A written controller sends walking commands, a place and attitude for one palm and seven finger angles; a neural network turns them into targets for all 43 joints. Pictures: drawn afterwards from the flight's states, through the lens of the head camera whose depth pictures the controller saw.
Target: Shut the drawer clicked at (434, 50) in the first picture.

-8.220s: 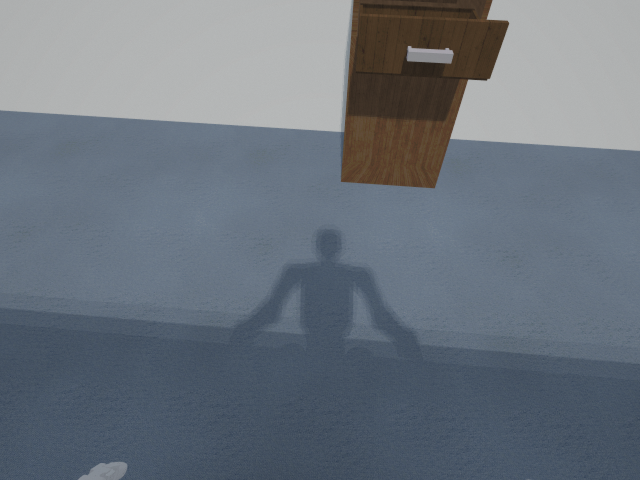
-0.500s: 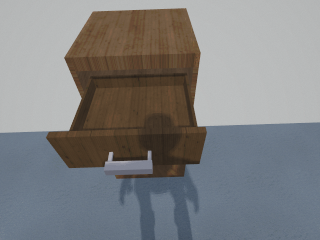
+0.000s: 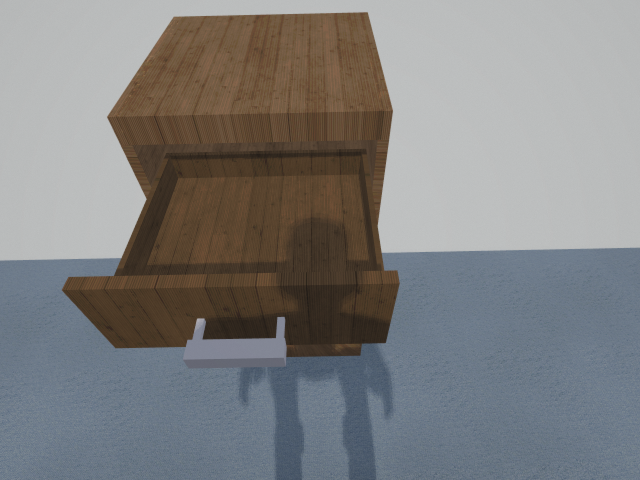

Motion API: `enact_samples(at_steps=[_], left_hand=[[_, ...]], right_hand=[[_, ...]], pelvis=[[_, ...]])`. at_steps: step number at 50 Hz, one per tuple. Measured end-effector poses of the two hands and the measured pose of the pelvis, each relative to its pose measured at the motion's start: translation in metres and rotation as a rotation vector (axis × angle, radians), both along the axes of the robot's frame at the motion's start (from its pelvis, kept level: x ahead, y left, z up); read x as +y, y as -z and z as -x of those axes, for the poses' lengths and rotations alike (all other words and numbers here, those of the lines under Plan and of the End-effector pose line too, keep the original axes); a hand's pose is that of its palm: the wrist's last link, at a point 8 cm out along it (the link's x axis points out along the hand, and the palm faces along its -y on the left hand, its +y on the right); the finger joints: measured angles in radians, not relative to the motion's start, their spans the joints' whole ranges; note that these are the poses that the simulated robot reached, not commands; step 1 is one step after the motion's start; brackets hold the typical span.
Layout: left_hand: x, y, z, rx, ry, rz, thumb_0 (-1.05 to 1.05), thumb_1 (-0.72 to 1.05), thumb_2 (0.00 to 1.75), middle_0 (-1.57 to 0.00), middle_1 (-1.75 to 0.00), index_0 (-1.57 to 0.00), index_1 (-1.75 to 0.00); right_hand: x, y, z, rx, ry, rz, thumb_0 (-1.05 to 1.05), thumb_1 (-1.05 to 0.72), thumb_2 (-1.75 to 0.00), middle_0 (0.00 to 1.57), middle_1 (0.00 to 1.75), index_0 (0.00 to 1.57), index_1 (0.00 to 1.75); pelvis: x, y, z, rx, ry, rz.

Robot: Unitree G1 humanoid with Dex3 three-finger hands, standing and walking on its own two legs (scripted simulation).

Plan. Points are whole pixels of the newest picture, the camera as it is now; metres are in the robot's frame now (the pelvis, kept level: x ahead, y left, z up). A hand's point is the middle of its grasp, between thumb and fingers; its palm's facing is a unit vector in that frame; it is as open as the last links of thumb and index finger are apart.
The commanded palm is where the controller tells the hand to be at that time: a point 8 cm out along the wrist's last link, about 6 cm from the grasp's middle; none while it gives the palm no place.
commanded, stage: look again from close up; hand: left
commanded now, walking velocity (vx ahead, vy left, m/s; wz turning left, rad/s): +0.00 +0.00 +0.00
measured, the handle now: (238, 338) +0.29 +0.13 +0.00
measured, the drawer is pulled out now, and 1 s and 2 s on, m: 0.30 0.30 0.30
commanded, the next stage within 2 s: raise the hand and make a fist in 0.02 s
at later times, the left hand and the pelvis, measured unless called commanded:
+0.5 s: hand out of the picture +0.13 +0.14 -0.02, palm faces +0.10 -0.99 -0.02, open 6.9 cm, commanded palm +0.09 +0.20 -0.03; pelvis -0.03 -0.04 -0.07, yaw +3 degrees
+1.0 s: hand (205, 475) +0.13 +0.13 +0.02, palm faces +0.09 -1.00 -0.03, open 3.7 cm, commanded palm +0.08 +0.17 +0.03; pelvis -0.02 -0.03 -0.05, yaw +4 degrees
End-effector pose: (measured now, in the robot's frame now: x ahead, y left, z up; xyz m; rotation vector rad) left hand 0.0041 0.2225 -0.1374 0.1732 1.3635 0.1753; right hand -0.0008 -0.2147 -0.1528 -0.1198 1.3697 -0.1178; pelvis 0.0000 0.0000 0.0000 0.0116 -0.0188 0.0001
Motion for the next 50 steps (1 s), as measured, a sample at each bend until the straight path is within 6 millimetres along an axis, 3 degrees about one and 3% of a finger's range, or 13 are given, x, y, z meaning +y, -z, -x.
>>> enact_samples(at_steps=[7, 8, 11, 14, 17, 19, 23, 28, 33, 39, 45, 50], left_hand=[[-0.009, 0.001, -0.001, -0.001, -0.004, 0.001, 0.01, 0.92, 0.90, -0.20, -0.30, -0.20, -0.30], [-0.006, -0.004, -0.009, -0.052, -0.058, -0.002, 0.02, 0.93, 0.90, -0.20, -0.30, -0.20, -0.30], [0.002, -0.052, -0.063, -0.451, -0.101, -0.059, 0.03, 0.94, 0.90, -0.21, -0.31, -0.22, -0.31], [-0.002, -0.105, -0.117, -0.833, -0.086, -0.054, 0.03, 0.94, 0.90, -0.24, -0.34, -0.24, -0.34], [-0.015, -0.142, -0.146, -1.164, -0.020, 0.017, 0.02, 0.93, 0.90, -0.27, -0.38, -0.27, -0.38], [-0.016, -0.140, -0.142, -1.270, -0.025, 0.045, 0.01, 0.92, 0.90, -0.30, -0.42, -0.24, -0.38], [-0.020, -0.127, -0.111, -1.369, 0.065, 0.062, 0.01, 0.91, 0.90, -0.37, -0.49, -0.21, -0.41], [-0.032, -0.111, -0.079, -1.293, 0.104, 0.105, 0.01, 0.90, 0.90, -0.47, -0.60, -0.36, -0.54], [-0.033, -0.123, -0.081, -1.318, 0.066, 0.064, 0.02, 0.90, 0.90, -0.57, -0.70, -0.52, -0.67], [-0.040, -0.143, -0.109, -1.328, 0.153, 0.102, 0.02, 0.90, 0.90, -0.69, -0.83, -0.68, -0.82], [-0.038, -0.152, -0.112, -1.261, 0.142, 0.113, 0.02, 0.90, 0.90, -0.81, -0.96, -0.81, -0.96], [-0.040, -0.164, -0.101, -1.284, 0.115, 0.094, 0.02, 0.90, 0.90, -0.91, -1.07, -0.91, -1.07]], right_hand=[[-0.011, -0.002, -0.009, -0.005, -0.011, 0.011, 0.01, -0.91, -0.90, 0.20, 0.30, 0.20, 0.30], [-0.015, -0.004, -0.012, -0.031, -0.008, 0.021, 0.01, -0.92, -0.90, 0.20, 0.30, 0.20, 0.30], [-0.030, -0.017, -0.039, -0.238, -0.029, 0.068, 0.02, -0.92, -0.90, 0.20, 0.30, 0.20, 0.30], [-0.045, -0.028, -0.077, -0.442, -0.073, 0.092, 0.02, -0.92, -0.90, 0.20, 0.30, 0.20, 0.30], [-0.059, -0.045, -0.120, -0.634, -0.106, 0.111, 0.02, -0.92, -0.90, 0.20, 0.30, 0.20, 0.30], [-0.066, -0.056, -0.148, -0.753, -0.130, 0.121, 0.02, -0.91, -0.90, 0.20, 0.30, 0.20, 0.30], [-0.069, -0.073, -0.194, -0.932, -0.208, 0.131, 0.02, -0.91, -0.90, 0.20, 0.30, 0.20, 0.30], [-0.050, -0.074, -0.226, -1.026, -0.274, 0.100, 0.01, -0.91, -0.90, 0.20, 0.30, 0.20, 0.30], [-0.020, -0.054, -0.220, -0.969, -0.291, 0.017, 0.01, -0.91, -0.90, 0.20, 0.30, 0.20, 0.30], [-0.001, -0.026, -0.180, -0.819, -0.235, -0.067, 0.02, -0.90, -0.90, 0.21, 0.30, 0.21, 0.30], [-0.013, -0.019, -0.146, -0.725, -0.145, -0.040, 0.02, -0.90, -0.90, 0.21, 0.30, 0.21, 0.30], [-0.031, -0.026, -0.141, -0.729, -0.141, 0.025, 0.02, -0.90, -0.90, 0.21, 0.30, 0.21, 0.30]], pelvis=[[-0.008, 0.000, -0.004, 0.003, -0.007, 0.005], [-0.010, 0.001, -0.003, 0.006, -0.011, 0.006], [-0.013, 0.003, -0.002, 0.016, -0.028, -0.004], [-0.016, 0.009, 0.004, 0.041, -0.060, -0.001], [-0.021, 0.020, 0.011, 0.095, -0.050, -0.002], [-0.026, 0.031, 0.016, 0.133, -0.041, -0.005], [-0.033, 0.056, 0.025, 0.185, -0.040, -0.002], [-0.037, 0.073, 0.030, 0.206, -0.068, 0.014], [-0.040, 0.075, 0.031, 0.204, -0.089, 0.034], [-0.039, 0.067, 0.030, 0.196, -0.085, 0.034], [-0.033, 0.056, 0.025, 0.183, -0.066, 0.021], [-0.027, 0.054, 0.023, 0.177, -0.062, 0.022]])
